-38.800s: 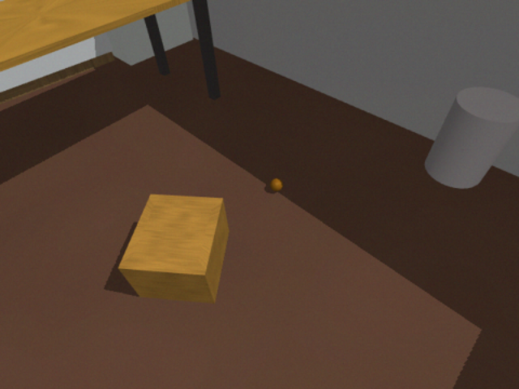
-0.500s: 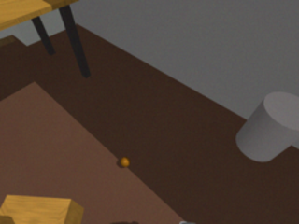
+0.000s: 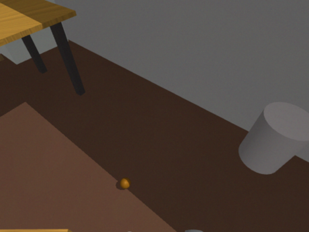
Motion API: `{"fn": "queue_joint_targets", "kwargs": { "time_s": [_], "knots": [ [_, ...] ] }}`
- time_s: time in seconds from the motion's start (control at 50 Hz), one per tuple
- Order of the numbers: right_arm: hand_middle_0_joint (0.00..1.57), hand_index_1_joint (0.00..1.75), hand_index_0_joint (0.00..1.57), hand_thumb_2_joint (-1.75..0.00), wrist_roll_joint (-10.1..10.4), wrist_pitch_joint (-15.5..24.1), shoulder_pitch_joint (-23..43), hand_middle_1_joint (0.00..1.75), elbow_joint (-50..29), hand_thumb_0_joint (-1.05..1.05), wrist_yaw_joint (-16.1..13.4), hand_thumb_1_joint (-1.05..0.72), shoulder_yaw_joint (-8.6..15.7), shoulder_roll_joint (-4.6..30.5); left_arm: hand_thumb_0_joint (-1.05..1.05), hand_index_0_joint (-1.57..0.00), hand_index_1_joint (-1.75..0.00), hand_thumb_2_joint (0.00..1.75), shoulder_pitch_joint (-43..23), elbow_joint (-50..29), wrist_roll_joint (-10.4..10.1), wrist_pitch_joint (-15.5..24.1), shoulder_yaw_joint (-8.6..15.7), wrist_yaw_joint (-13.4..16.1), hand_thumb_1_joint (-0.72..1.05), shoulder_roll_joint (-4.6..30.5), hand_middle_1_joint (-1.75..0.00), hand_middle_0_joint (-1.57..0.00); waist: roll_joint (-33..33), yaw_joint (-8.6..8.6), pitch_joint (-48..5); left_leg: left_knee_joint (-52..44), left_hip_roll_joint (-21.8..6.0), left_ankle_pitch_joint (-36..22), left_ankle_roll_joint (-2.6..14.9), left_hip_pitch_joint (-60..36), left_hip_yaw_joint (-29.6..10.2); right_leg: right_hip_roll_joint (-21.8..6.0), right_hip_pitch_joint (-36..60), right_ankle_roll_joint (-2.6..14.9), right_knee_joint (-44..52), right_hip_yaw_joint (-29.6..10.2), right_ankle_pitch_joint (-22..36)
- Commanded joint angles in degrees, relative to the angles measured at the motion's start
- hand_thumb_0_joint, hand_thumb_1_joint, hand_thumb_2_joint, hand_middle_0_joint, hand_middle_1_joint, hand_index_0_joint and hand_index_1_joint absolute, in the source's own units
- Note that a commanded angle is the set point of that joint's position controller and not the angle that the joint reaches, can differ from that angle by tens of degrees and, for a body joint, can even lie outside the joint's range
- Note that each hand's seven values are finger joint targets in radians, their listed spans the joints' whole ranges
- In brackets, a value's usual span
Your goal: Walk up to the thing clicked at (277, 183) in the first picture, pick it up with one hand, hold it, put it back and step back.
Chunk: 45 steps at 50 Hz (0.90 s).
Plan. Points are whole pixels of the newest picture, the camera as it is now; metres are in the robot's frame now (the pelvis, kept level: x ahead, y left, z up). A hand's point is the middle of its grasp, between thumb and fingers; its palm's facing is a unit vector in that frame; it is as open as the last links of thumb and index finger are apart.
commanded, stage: walk up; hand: left
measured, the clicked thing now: (125, 183) +0.52 +0.21 -0.72
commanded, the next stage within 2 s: stand in 1.40 s
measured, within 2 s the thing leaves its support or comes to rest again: neither
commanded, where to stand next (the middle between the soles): +0.13 -0.01 m, yaw -2 degrees
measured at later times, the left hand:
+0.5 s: hand out of the picture +0.08 +0.21 -0.12, palm faces +0.04 -0.91 -0.41, open 7.3 cm
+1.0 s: hand out of the picture +0.14 +0.25 -0.13, palm faces +0.04 -0.91 -0.41, open 7.3 cm
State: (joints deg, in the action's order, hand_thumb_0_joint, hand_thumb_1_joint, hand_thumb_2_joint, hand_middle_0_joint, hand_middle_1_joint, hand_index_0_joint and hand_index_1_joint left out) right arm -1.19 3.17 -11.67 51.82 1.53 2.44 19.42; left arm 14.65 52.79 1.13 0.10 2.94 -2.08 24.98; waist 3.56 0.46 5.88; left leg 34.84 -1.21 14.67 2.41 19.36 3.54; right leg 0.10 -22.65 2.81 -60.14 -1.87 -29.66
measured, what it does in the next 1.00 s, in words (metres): steps on the spot: right foot, then left foot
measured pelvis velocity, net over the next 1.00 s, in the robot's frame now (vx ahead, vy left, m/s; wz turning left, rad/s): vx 0.07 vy -0.03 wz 0.06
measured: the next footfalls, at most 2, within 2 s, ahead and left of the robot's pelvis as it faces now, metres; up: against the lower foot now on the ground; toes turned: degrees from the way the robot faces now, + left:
right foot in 0.20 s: +0.11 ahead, -0.16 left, +0.00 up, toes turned +1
left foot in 0.58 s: +0.11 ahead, +0.09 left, +0.00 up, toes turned +3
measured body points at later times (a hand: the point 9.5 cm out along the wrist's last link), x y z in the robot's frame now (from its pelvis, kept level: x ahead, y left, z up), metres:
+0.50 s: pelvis +0.06 -0.06 +0.01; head +0.08 -0.08 +0.46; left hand +0.08 +0.26 -0.09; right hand +0.11 -0.37 -0.13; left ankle +0.08 +0.09 -0.70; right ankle +0.06 -0.16 -0.72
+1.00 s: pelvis +0.07 -0.03 +0.01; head +0.09 -0.03 +0.46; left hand +0.14 +0.30 -0.11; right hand +0.22 -0.32 -0.11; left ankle +0.08 +0.09 -0.72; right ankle +0.07 -0.17 -0.72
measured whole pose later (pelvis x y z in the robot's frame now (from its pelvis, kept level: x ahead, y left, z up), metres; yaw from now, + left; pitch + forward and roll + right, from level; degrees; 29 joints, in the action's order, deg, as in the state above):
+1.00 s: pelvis +0.07 -0.03 +0.01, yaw +3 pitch -2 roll +0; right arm 0.3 -0.7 -2.6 58.6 1.5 0.6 20.7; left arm 7.1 59.4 0.3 2.9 -0.2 1.2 22.8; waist -0.5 1.0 4.2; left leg 31.5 -0.1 15.6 0.6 13.7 0.5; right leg -2.5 -11.2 -1.7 -30.7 1.4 -17.2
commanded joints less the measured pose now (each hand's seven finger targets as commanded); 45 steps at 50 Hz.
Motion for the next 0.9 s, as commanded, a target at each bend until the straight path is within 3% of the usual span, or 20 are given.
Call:
{"fn": "queue_joint_targets", "kwargs": {
  "time_s": [0.0,0.06,0.16,0.18,0.2,0.22,0.24,0.32,0.38,0.46,0.52,0.56,0.58,0.62,0.64,0.7,0.74,0.76,0.84,0.88],
  "knots": [
    [0.2,0.3,0.2,-0.9,-0.6,2.0,-1.5,0.3,-4.2,0.0,-1.1,-0.9,5.8,20.1,0.0,-0.2,-0.3,0.9,7.9,-1.3,0.4,0.3,4.4,-1.0,0.9,11.4,-0.3,-0.2,-13.6,0.12,-0.3,-23.2,-12.8,25.6,7.31,1.3,-19.4,-3.5,-2.8,-0.96,6.3,0.0,3.3],
    [0.2,0.3,0.2,-0.9,-0.6,1.6,-3.9,0.3,-4.5,0.0,-1.2,-0.9,5.4,19.1,0.0,-0.2,-0.3,0.9,4.5,-3.2,0.7,0.6,4.0,-1.0,0.9,9.1,-0.3,-0.2,-13.5,-1.36,-1.2,-20.4,-11.8,18.5,8.17,-1.4,-16.7,-2.6,-1.9,-1.73,14.0,1.6,2.6],
    [0.2,0.3,0.2,-0.9,-0.4,-1.8,2.2,0.3,-6.1,0.0,-1.0,-0.9,3.9,16.6,0.0,-0.2,-0.3,0.9,12.0,0.5,0.4,1.2,4.5,0.8,0.9,8.0,-0.3,-0.2,-9.7,3.19,-5.7,-9.8,-7.3,24.5,4.19,12.6,-9.9,1.3,18.2,-2.05,27.3,5.9,11.3],
    [0.2,0.3,0.2,-0.9,-0.2,-2.6,0.4,0.3,-5.8,0.0,-1.2,-0.9,2.8,13.6,0.0,-0.2,-0.3,0.9,13.0,0.3,0.6,1.6,4.7,1.6,0.9,8.7,-0.3,-0.2,-4.1,4.0,-5.7,-1.5,-5.4,24.8,2.61,15.3,-7.5,-0.3,20.6,-1.84,32.3,2.1,8.2],
    [0.2,0.3,0.2,-0.9,0.2,-2.9,-0.1,0.3,-6.6,0.0,-1.3,-0.9,1.5,9.6,0.0,-0.2,-0.3,0.9,12.4,-0.4,1.5,2.2,5.3,2.3,0.9,12.5,-0.3,-0.2,7.7,3.96,-3.3,11.4,1.4,21.3,-0.05,18.8,-3.1,-10.0,14.9,0.95,44.4,-15.9,-9.6],
    [0.2,0.3,0.2,-0.9,0.4,-3.4,-1.2,0.3,-5.8,0.0,-1.4,-0.9,1.5,10.1,0.0,-0.2,-0.3,0.9,5.5,-3.5,2.0,2.9,5.4,2.7,0.9,16.5,-0.3,-0.2,6.4,2.07,0.7,18.7,4.4,14.7,-2.27,18.8,-8.8,-20.5,5.2,3.79,52.7,-32.6,-24.3],
    [0.2,0.3,0.2,-0.9,0.4,-3.3,-1.3,0.3,-4.2,0.0,-1.6,-0.9,2.9,15.2,0.0,-0.2,-0.3,0.9,0.3,-4.3,1.7,2.9,5.6,2.8,0.9,18.6,-0.3,-0.2,4.4,1.15,4.0,20.8,1.6,12.5,-1.57,14.9,-12.1,-22.5,-1.2,7.34,53.2,-33.2,-26.8],
    [0.2,0.3,0.2,-0.9,1.4,-2.8,-7.5,0.3,1.0,0.0,-1.2,-0.9,2.6,14.8,0.0,-0.2,-0.3,0.9,-1.0,-3.3,0.6,4.4,4.2,2.8,0.9,13.0,-0.3,-0.2,3.4,-1.05,0.6,18.8,1.6,5.8,-1.64,10.2,-12.5,-13.3,6.3,3.45,47.5,-14.5,-1.9],
    [0.2,0.3,0.2,-0.9,0.6,-2.8,-6.4,0.3,0.6,0.0,-0.9,-0.9,2.3,14.5,0.0,-0.2,-0.3,0.9,0.8,-2.9,0.5,4.9,4.4,2.8,0.9,13.2,-0.3,-0.2,5.2,0.34,-0.7,13.6,0.0,7.2,-2.11,9.4,-10.4,-15.4,10.7,6.51,43.9,-12.3,11.4],
    [0.2,0.3,0.2,-0.9,0.1,-2.2,-2.2,0.3,-0.3,0.0,-0.5,-0.9,1.8,12.8,0.0,-0.2,-0.3,0.9,2.3,-2.1,-0.1,5.0,3.8,3.0,0.9,12.2,-0.3,-0.2,5.1,1.86,-3.1,4.9,-0.2,6.7,-1.61,5.3,-5.9,-15.7,15.6,6.66,37.2,-6.9,36.0],
    [0.2,0.3,0.2,-0.9,0.4,-1.6,-2.4,0.3,0.3,0.0,-0.8,-0.9,1.8,11.7,0.0,-0.2,-0.3,0.9,0.3,-2.5,-1.1,4.3,3.0,3.4,0.9,11.8,-0.3,-0.2,4.4,0.42,-6.3,-4.4,1.5,-0.4,-0.63,-2.2,-2.3,-14.2,15.2,5.39,29.2,-2.3,51.7],
    [0.2,0.3,0.2,-0.9,-0.1,-1.0,-4.1,0.3,1.2,0.0,-1.3,-0.9,2.6,13.5,0.0,-0.2,-0.3,0.9,-1.2,-3.4,-1.6,3.8,1.8,3.5,0.9,9.8,-0.3,-0.2,0.6,-1.17,-10.0,-9.5,-0.8,-16.2,1.08,-11.1,-5.9,-11.5,10.9,1.94,22.6,0.2,47.7],
    [0.2,0.3,0.2,-0.9,-0.2,-0.8,-4.3,0.3,1.0,0.0,-1.6,-0.9,3.3,16.5,0.0,-0.2,-0.3,0.9,-0.9,-4.1,-2.0,3.8,1.3,3.6,0.9,8.1,-0.3,-0.2,-5.5,-1.1,-13.1,-8.4,-6.7,-27.6,3.6,-16.8,-13.1,-7.1,6.3,-0.79,18.0,3.1,39.6],
    [0.2,0.3,0.2,-0.9,1.1,-1.0,-1.7,0.3,0.5,0.0,-1.7,-0.9,3.4,18.5,0.0,-0.2,-0.3,0.9,-2.2,-2.8,-2.3,3.1,0.8,4.0,0.9,7.3,-0.3,-0.2,-10.8,-1.26,-13.2,-6.5,-14.4,-29.4,11.61,-15.5,-20.6,-1.4,4.4,-1.84,19.1,4.4,10.4],
    [0.2,0.3,0.2,-0.9,1.4,-1.5,0.6,0.3,0.9,0.0,-1.5,-0.9,3.0,17.0,0.0,-0.2,-0.3,0.9,-1.5,-1.6,-1.9,3.4,0.4,4.2,0.9,7.3,-0.3,-0.2,-12.1,0.14,-12.1,-6.3,-13.7,-28.0,10.75,-13.9,-19.3,-1.7,5.7,-1.2,24.6,3.6,5.7],
    [0.2,0.3,0.2,-0.9,1.5,-2.6,6.6,0.3,-0.8,0.0,-1.3,-0.9,1.5,13.8,0.0,-0.2,-0.3,0.9,0.4,0.8,-1.1,4.3,0.8,4.1,0.9,10.2,-0.3,-0.2,-9.7,1.58,-10.9,-1.9,-4.9,-19.6,2.67,-4.9,-9.1,-6.7,14.8,-0.49,32.3,-1.0,27.2],
    [0.2,0.3,0.2,-0.9,1.7,-2.8,6.5,0.3,-0.2,0.0,-1.3,-0.9,1.0,12.0,0.0,-0.2,-0.3,0.9,-0.5,1.9,-1.0,4.7,1.5,4.5,0.9,13.9,-0.3,-0.2,-5.2,0.97,-9.2,2.2,-2.1,-14.4,-0.69,-1.5,-7.3,-14.5,15.3,4.67,34.1,-10.2,35.5],
    [0.2,0.3,0.2,-0.9,1.4,-2.9,5.3,0.3,0.9,0.0,-1.3,-0.9,1.0,12.0,0.0,-0.2,-0.3,0.9,-4.0,1.3,-1.0,4.6,1.4,4.5,0.9,14.3,-0.3,-0.2,-4.3,-0.41,-8.4,0.3,-2.7,-11.3,-0.76,-3.8,-7.0,-15.7,13.1,5.97,32.8,-10.1,36.4],
    [0.2,0.3,0.2,-0.9,1.3,-2.3,7.3,0.3,2.7,0.0,-0.9,-0.9,1.7,14.8,0.0,-0.2,-0.3,0.9,-7.3,1.6,-1.2,4.1,-0.3,4.1,0.9,9.6,-0.3,-0.2,-4.3,-0.62,-8.8,-6.7,-6.8,-20.6,2.89,-11.3,-11.6,-6.0,8.5,-0.93,30.1,0.7,29.5],
    [0.2,0.3,0.2,-0.9,1.5,-2.4,8.7,0.3,3.2,0.0,-0.8,-0.9,1.4,14.3,0.0,-0.2,-0.3,0.9,-7.2,3.0,-1.1,4.1,-0.5,4.0,0.9,9.4,-0.3,-0.2,-3.8,-0.21,-9.4,-7.6,-7.2,-20.3,3.03,-10.9,-11.3,-5.4,10.9,-1.42,31.7,0.7,27.0]
  ]
}}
